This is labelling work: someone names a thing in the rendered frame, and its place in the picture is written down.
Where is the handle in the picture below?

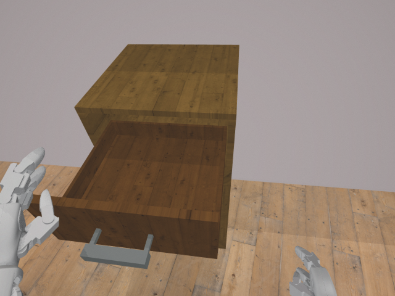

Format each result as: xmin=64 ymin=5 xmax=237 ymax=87
xmin=80 ymin=228 xmax=154 ymax=269

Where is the drawer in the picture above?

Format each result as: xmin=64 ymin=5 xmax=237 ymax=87
xmin=27 ymin=120 xmax=227 ymax=259

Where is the robot left forearm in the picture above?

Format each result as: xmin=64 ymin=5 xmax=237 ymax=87
xmin=0 ymin=265 xmax=23 ymax=296

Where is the right robot hand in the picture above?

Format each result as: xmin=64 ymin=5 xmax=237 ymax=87
xmin=289 ymin=246 xmax=337 ymax=296

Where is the left robot hand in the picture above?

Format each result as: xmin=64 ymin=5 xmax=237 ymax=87
xmin=0 ymin=147 xmax=59 ymax=266

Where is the cabinet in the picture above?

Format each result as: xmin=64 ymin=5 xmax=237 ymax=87
xmin=74 ymin=44 xmax=239 ymax=249

